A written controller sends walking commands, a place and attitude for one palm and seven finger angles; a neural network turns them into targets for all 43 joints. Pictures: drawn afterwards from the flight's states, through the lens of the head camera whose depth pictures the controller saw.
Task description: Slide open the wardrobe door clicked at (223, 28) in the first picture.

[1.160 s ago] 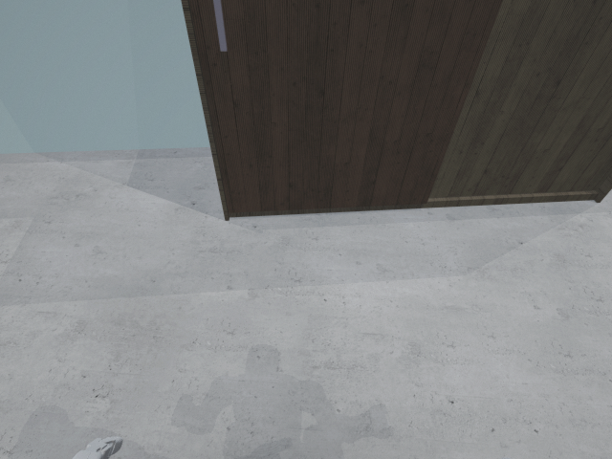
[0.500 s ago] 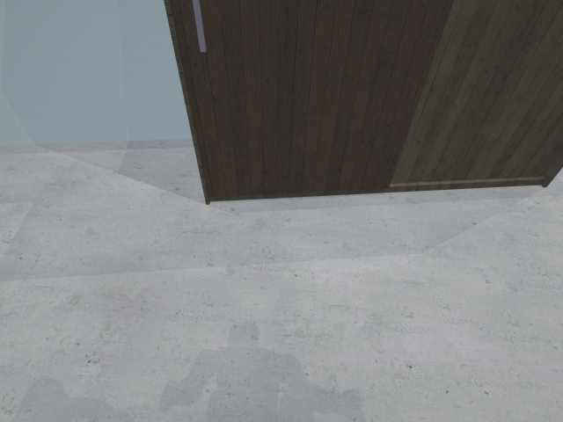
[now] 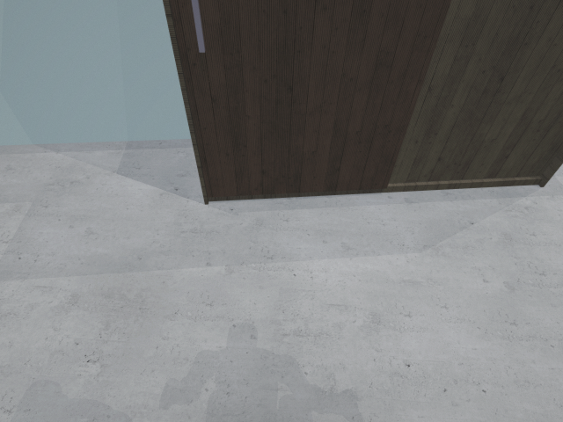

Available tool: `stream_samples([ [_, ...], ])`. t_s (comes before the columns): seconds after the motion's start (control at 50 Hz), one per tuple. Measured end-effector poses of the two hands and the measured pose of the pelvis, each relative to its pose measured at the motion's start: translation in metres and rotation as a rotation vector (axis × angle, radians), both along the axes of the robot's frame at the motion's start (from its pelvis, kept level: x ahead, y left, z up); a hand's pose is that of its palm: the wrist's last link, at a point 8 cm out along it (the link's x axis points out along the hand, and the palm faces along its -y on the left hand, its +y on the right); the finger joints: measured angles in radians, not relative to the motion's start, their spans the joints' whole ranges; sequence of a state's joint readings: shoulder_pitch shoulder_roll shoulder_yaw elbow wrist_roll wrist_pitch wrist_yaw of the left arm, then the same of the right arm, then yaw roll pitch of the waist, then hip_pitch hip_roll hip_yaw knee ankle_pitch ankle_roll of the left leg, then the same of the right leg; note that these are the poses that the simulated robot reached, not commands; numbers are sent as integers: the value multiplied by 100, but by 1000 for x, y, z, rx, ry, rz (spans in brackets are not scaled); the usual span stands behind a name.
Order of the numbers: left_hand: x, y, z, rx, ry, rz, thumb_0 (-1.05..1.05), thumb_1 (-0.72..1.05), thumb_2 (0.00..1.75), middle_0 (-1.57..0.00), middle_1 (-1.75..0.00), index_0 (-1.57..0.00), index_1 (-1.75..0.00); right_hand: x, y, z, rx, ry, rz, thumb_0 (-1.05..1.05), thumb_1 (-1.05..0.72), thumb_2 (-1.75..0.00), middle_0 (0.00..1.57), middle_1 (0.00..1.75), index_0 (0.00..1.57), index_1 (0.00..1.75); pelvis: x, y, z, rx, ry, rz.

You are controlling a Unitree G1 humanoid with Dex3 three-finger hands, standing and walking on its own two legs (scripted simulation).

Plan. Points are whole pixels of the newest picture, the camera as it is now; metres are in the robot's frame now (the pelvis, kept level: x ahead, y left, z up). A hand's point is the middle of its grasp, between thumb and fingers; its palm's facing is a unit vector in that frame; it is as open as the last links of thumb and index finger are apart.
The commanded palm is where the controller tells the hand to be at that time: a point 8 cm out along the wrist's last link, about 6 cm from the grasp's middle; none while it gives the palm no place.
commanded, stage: look at it before walking up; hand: left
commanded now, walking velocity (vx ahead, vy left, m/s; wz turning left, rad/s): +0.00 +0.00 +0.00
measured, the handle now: (197, 15) +1.21 +0.34 +0.11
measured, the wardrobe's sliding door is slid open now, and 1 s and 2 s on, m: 0.00 0.00 0.00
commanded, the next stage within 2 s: walk to a spot facing it in 0.28 s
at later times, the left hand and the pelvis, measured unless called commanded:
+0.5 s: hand out of the picture +0.07 +0.24 -0.16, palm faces -0.02 -0.95 -0.32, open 7.4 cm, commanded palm none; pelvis +0.01 +0.00 +0.00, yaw +0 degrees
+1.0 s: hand (165, 389) +0.21 +0.22 -0.18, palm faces +0.05 -0.99 -0.14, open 7.4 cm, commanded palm none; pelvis +0.17 +0.04 -0.01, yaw +4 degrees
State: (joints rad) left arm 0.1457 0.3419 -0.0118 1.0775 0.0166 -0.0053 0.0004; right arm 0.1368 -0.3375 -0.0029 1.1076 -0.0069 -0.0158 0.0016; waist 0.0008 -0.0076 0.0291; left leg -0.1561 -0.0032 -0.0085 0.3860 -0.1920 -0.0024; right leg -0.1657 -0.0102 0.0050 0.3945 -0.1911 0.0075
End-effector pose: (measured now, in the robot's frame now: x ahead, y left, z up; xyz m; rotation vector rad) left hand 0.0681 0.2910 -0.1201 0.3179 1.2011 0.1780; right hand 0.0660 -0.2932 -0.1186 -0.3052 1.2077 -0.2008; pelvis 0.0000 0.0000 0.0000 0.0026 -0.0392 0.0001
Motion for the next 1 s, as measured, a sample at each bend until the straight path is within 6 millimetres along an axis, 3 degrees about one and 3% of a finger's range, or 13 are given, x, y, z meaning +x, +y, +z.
stream_samples([
  [0.46, 1, 0, -2, 3, 19, 15, 0, 91, 90, -20, -30, -20, -30, 14, 4, 0, 1, -2, 9, 0, -90, -89, 21, 30, 20, 30, 10, 1, 0, -2, 6, 1],
  [0.58, -14, -16, -19, -70, 58, 63, 0, 91, 90, -20, -30, -20, -30, 3, 29, -13, 44, 71, 8, 0, -90, -89, 20, 30, 20, 30, 29, 6, -5, -13, 25, 22],
  [0.74, -43, -20, -49, -177, 222, 154, 0, 91, 90, -20, -30, -20, -30, -4, 82, -22, 79, 150, -38, 0, -90, -89, 20, 30, 20, 30, 72, 36, -15, -13, 30, 42],
  [0.78, -34, -20, -45, -186, 255, 144, 0, 91, 90, -20, -30, -20, -30, -11, 95, -20, 93, 173, -74, 0, -90, -89, 20, 30, 20, 30, 85, 40, -11, -15, 35, 41],
  [0.84, -3, -18, -39, -196, 236, 139, 1, 91, 90, -20, -30, -20, -30, -24, 114, -13, 117, 249, -106, 0, -90, -89, 20, 30, 20, 30, 105, 44, -5, -18, 39, 60],
  [0.92, 59, -17, -35, -199, 153, 133, 1, 91, 90, -20, -30, -20, -30, -34, 133, -6, 147, 365, -143, 0, -90, -89, 21, 30, 20, 30, 134, 44, -2, -17, 43, 75],
  [1.0, 134, -23, -35, -200, 71, 102, 1, 91, 90, -20, -30, -20, -30, -27, 140, -6, 168, 444, -183, 0, -90, -89, 21, 30, 20, 30, 168, 40, -6, -8, 44, 71],
])
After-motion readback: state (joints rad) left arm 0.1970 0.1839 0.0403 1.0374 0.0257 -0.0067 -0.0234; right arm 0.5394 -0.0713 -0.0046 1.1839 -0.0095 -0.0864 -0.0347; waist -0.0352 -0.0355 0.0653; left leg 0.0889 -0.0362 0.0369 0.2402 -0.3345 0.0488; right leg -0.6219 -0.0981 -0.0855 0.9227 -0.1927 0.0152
